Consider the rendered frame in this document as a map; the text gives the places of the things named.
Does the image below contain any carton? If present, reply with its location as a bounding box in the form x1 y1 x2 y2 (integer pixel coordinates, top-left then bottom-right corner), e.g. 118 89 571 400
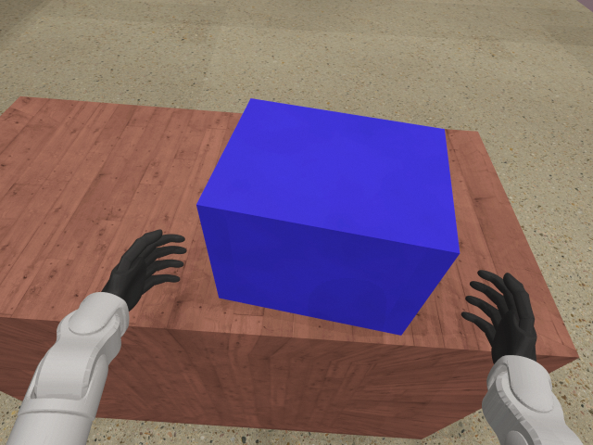
196 98 460 336

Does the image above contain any pedestal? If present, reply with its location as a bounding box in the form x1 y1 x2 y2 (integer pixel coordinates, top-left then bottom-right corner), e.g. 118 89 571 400
0 96 579 439

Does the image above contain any robot left hand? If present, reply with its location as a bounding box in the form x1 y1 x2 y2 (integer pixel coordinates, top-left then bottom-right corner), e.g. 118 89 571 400
101 229 187 311

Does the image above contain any left robot forearm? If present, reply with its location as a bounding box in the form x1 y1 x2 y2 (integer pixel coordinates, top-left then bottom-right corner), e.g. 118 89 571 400
6 292 130 445

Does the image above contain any right robot forearm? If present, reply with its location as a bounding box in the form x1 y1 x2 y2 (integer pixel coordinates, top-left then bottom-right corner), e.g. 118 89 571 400
482 355 583 445

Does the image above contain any robot right hand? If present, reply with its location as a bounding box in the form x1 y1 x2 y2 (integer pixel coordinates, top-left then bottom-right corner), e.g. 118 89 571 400
461 270 537 364

